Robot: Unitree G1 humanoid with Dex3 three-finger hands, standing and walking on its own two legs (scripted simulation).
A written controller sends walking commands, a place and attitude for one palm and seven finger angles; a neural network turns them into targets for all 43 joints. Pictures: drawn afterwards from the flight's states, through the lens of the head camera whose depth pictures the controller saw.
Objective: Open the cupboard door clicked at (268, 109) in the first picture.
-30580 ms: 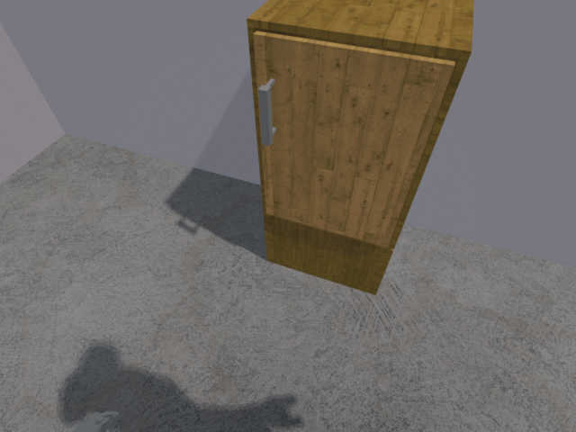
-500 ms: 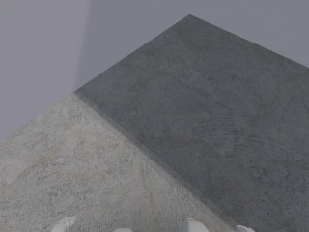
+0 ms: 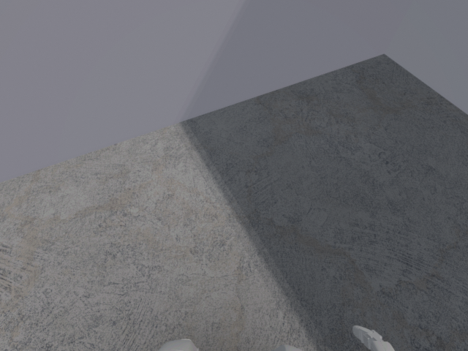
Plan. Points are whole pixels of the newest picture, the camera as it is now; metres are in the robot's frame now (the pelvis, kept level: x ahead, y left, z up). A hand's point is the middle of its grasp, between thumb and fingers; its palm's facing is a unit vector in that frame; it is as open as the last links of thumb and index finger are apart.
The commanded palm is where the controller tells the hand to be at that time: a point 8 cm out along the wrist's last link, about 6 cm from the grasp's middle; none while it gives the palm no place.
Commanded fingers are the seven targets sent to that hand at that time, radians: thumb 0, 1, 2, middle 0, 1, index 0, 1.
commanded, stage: turn to face it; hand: left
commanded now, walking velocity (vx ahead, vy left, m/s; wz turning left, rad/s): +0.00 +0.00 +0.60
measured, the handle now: out of the picture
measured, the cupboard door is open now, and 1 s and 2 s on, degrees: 41 41 41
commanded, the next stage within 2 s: take the last steps up to it in 1.96 s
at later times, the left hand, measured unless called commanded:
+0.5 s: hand out of the picture +0.05 +0.15 -0.13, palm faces +0.25 -0.93 -0.27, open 7.4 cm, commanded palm none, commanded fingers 0.00 0.90 0.90 -0.20 -0.30 -0.20 -0.30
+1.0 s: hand out of the picture -0.03 +0.21 -0.15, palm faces +0.55 -0.79 -0.25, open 7.4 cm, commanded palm none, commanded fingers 0.00 0.90 0.90 -0.20 -0.30 -0.20 -0.30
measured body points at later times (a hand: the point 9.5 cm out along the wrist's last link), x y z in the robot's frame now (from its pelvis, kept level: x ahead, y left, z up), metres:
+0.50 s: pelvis +0.01 -0.06 +0.02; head +0.07 -0.06 +0.46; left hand +0.04 +0.20 -0.11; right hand +0.15 -0.29 -0.13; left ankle -0.04 +0.07 -0.63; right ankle +0.03 -0.16 -0.72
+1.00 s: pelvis +0.01 -0.03 +0.02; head +0.04 +0.02 +0.47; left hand -0.06 +0.25 -0.13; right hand +0.22 -0.19 -0.11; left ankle -0.04 +0.06 -0.72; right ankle +0.09 -0.17 -0.66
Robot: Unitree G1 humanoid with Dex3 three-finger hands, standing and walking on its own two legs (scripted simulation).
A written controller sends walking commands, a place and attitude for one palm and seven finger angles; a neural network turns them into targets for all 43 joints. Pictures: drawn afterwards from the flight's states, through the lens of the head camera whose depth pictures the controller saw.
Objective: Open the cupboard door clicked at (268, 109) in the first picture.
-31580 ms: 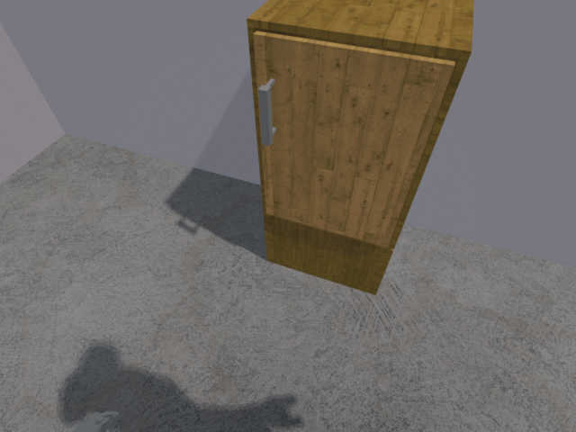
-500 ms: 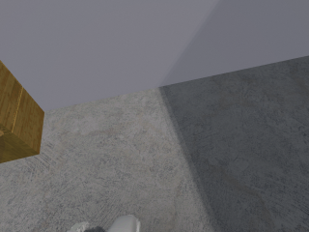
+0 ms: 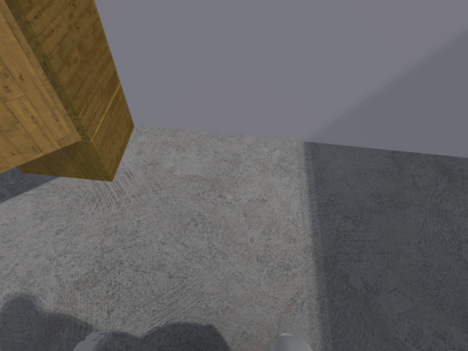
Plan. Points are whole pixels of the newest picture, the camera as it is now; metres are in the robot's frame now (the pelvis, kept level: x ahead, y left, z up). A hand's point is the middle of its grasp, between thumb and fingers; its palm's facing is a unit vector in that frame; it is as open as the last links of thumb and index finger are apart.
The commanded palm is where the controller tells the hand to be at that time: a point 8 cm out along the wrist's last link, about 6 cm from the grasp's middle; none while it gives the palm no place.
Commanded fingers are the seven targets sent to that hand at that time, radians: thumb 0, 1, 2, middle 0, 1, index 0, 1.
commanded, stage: turn to face it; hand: left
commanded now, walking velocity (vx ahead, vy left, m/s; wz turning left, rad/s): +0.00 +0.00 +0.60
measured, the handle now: out of the picture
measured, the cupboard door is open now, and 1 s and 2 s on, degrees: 41 41 41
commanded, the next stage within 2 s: take the last steps up to it in 0.96 s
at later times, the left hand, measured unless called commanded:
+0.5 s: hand out of the picture +0.00 +0.18 -0.18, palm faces +0.33 -0.92 -0.22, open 7.4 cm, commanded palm none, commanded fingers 0.00 0.90 0.90 -0.20 -0.30 -0.20 -0.30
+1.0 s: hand out of the picture +0.01 +0.17 -0.16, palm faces +0.50 -0.82 -0.26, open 7.4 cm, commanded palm none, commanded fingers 0.00 0.90 0.90 -0.20 -0.30 -0.20 -0.30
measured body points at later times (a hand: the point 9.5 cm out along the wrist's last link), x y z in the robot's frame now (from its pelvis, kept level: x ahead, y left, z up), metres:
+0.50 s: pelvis +0.01 -0.02 -0.01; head +0.06 +0.01 +0.44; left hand -0.02 +0.23 -0.16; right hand +0.18 -0.24 -0.14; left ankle -0.03 +0.09 -0.73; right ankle +0.00 -0.16 -0.74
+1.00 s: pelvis +0.03 -0.04 -0.01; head +0.07 -0.04 +0.44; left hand -0.02 +0.22 -0.14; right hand +0.21 -0.22 -0.17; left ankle -0.04 +0.07 -0.70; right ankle +0.08 -0.13 -0.74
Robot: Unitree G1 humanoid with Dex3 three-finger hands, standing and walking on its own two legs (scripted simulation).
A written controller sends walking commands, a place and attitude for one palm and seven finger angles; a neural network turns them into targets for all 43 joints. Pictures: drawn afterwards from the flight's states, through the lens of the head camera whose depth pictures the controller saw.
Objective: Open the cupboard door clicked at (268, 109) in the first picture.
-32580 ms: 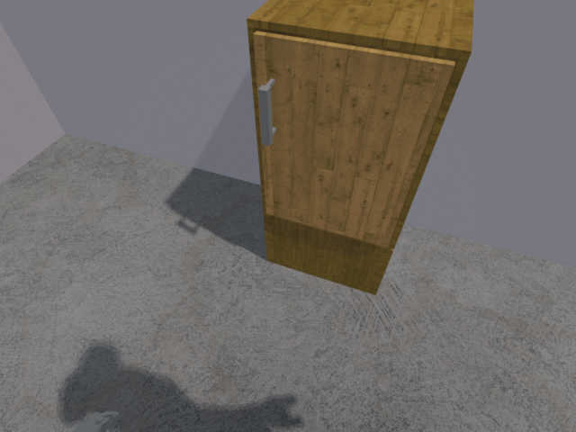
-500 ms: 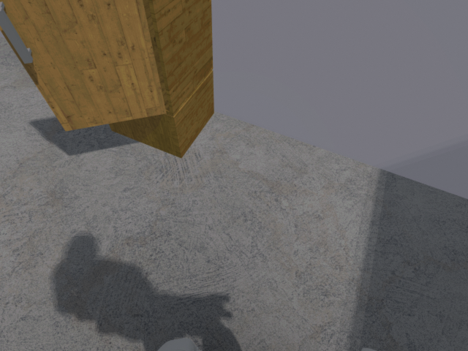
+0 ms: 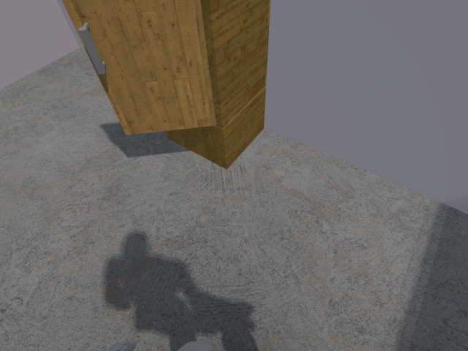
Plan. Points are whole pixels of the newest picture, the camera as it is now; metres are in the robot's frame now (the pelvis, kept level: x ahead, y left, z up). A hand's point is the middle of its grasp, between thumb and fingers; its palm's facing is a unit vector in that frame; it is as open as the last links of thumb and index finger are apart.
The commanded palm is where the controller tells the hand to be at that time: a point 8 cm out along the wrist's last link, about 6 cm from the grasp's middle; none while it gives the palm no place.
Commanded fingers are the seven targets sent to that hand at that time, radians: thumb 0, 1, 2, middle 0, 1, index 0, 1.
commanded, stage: take the last steps up to it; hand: left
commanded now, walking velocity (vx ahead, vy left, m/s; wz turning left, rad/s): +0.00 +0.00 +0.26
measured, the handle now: (94, 48) +0.99 +0.53 +0.00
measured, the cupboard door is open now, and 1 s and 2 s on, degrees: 41 41 41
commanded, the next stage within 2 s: come to a stop and stand still in 1.46 s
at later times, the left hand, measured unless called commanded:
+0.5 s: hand out of the picture -0.01 +0.26 -0.18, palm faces +0.20 -0.96 -0.20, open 7.4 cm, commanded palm none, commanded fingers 0.00 0.90 0.90 -0.20 -0.30 -0.20 -0.30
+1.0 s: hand (133, 270) +0.29 +0.25 -0.15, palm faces +0.18 -0.97 -0.18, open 7.3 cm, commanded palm none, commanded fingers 0.00 0.90 0.90 -0.20 -0.30 -0.20 -0.30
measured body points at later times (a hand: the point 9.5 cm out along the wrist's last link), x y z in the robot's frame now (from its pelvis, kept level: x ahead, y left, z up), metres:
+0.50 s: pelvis +0.05 +0.07 +0.00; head +0.07 +0.09 +0.45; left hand -0.02 +0.31 -0.16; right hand +0.16 -0.16 -0.13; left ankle +0.02 +0.14 -0.73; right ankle +0.02 -0.07 -0.66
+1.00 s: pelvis +0.21 +0.08 +0.00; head +0.25 +0.07 +0.45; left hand +0.28 +0.31 -0.14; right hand +0.17 -0.15 -0.16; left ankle +0.13 +0.19 -0.65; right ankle +0.26 +0.00 -0.73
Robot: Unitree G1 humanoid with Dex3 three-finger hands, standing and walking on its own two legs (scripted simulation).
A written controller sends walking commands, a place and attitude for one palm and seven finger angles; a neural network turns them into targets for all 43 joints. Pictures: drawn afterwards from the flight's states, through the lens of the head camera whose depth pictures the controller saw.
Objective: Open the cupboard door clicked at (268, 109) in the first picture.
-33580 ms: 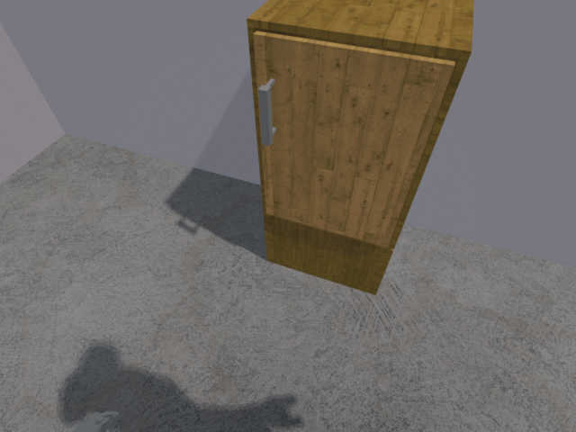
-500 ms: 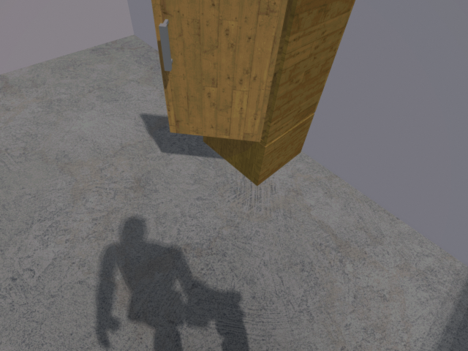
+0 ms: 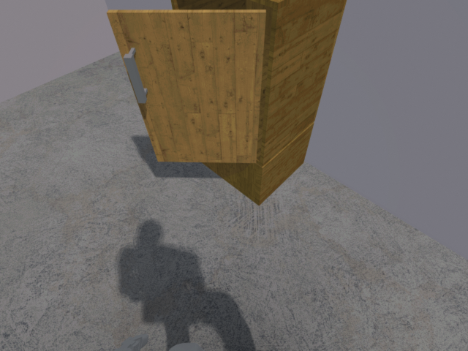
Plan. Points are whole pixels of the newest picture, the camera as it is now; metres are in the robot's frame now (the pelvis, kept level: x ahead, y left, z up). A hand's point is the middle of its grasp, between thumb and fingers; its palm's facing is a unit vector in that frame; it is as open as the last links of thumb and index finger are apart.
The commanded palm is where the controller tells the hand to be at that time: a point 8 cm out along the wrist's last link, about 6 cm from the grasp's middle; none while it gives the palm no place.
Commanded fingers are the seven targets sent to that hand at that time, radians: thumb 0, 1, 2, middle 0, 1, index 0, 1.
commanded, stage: take the last steps up to it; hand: left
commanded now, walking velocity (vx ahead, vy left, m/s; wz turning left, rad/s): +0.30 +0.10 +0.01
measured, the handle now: (137, 76) +0.84 +0.31 +0.00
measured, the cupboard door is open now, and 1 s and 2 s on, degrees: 41 41 41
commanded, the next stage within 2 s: come to a stop and stand still in 0.46 s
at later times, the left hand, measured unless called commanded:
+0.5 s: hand out of the picture +0.15 +0.26 -0.18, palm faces +0.06 -0.99 -0.15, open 7.4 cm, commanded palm none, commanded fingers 0.00 0.90 0.90 -0.20 -0.30 -0.20 -0.30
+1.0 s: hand (134, 259) +0.34 +0.25 -0.17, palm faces -0.04 -0.98 -0.20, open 7.4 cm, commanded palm none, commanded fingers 0.00 0.90 0.90 -0.20 -0.30 -0.20 -0.30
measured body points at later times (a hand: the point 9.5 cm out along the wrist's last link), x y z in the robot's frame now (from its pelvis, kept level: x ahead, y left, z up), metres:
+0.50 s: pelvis +0.17 +0.09 +0.00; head +0.21 +0.10 +0.45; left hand +0.15 +0.31 -0.16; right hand +0.27 -0.14 -0.14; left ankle +0.21 +0.17 -0.73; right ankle +0.13 -0.04 -0.66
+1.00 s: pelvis +0.24 +0.08 +0.00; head +0.27 +0.08 +0.45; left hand +0.34 +0.30 -0.15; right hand +0.22 -0.14 -0.16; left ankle +0.21 +0.17 -0.73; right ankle +0.27 -0.03 -0.73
